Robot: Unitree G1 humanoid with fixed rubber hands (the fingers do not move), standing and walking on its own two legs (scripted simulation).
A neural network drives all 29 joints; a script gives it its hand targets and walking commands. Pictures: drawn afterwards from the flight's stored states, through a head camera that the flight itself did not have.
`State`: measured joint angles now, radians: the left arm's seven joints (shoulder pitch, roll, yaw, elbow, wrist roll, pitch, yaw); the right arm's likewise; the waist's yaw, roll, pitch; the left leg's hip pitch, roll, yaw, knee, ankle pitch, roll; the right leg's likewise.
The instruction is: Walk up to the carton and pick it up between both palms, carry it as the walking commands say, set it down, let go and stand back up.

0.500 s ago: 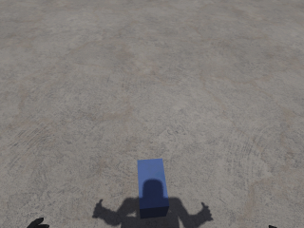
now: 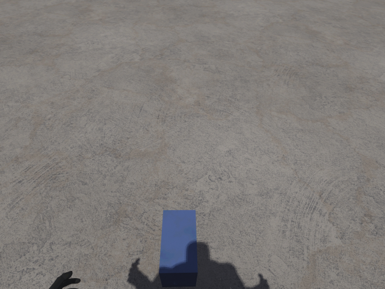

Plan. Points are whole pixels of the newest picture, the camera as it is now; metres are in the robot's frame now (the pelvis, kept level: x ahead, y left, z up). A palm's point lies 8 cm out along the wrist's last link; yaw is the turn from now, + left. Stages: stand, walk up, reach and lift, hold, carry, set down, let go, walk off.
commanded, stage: walk up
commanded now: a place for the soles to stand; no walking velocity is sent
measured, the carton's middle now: (179, 247) +0.46 +0.04 -0.65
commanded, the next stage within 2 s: reach and lift in 1.90 s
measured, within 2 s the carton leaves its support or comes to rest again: neither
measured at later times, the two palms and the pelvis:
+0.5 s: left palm out of the picture +0.11 +0.30 -0.08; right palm out of the picture +0.11 -0.30 -0.10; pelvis +0.01 -0.01 +0.02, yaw +2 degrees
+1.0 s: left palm out of the picture +0.09 +0.33 -0.09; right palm out of the picture +0.12 -0.28 -0.09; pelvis +0.02 +0.02 +0.02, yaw +4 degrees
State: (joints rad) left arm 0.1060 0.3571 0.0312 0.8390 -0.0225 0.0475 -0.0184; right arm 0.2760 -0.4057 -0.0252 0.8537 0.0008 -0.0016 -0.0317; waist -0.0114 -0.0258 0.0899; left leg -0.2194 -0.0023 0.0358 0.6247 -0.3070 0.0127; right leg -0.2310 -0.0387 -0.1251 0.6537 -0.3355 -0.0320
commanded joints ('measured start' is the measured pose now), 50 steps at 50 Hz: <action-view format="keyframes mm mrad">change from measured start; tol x2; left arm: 1 -105 263 44 0 -1 -67 9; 4 -75 227 28 42 1 -85 6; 9 -95 210 24 84 6 -89 6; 22 -94 203 28 154 11 -83 13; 50 -58 197 45 162 14 -69 28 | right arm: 1 -73 -211 -43 -14 16 -32 25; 13 -177 -183 -22 92 16 -27 25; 25 -197 -172 -13 178 7 -28 16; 50 -201 -179 -31 169 7 -19 15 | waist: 1 -6 40 23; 4 4 55 -59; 6 -1 26 -112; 9 1 -17 -141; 15 8 -33 -111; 22 14 -1 -82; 36 15 36 -119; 50 19 35 -91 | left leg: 1 -57 113 -141 -257 108 4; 3 43 133 -152 -253 211 10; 6 76 138 -143 -248 285 14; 8 101 136 -131 -263 259 15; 13 93 127 -126 -294 223 15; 28 31 116 -130 -320 279 10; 30 23 114 -131 -301 328 12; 34 21 112 -137 -294 341 15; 50 -14 118 -208 -335 277 35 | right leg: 1 54 -168 233 -350 65 -17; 2 22 -168 221 -346 134 -12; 3 31 -158 201 -351 189 -5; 6 120 -153 165 -366 249 7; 13 133 -152 136 -416 155 6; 28 203 -146 95 -406 181 4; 31 216 -151 89 -379 248 1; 50 209 -126 82 -357 152 3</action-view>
